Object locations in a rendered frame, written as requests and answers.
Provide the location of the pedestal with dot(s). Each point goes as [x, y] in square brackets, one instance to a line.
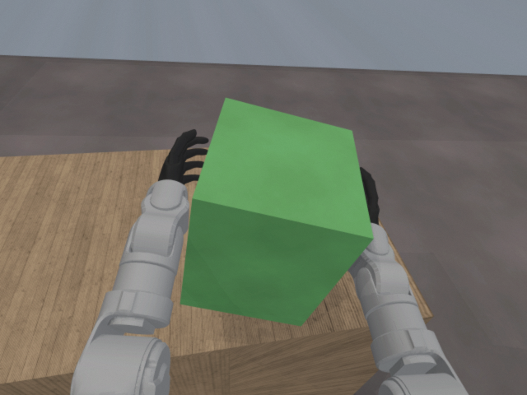
[64, 223]

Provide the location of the right robot hand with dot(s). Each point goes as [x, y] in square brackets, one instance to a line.
[371, 196]

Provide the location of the left robot hand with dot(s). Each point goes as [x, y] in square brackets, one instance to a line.
[175, 166]

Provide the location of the robot left upper arm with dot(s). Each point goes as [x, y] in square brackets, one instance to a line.
[124, 365]

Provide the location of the robot left forearm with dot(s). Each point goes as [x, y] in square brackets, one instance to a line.
[140, 299]

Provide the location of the carton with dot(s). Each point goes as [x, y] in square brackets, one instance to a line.
[278, 215]

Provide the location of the robot right forearm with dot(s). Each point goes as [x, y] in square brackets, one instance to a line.
[401, 345]

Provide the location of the robot right upper arm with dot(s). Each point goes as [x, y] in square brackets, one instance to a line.
[421, 384]

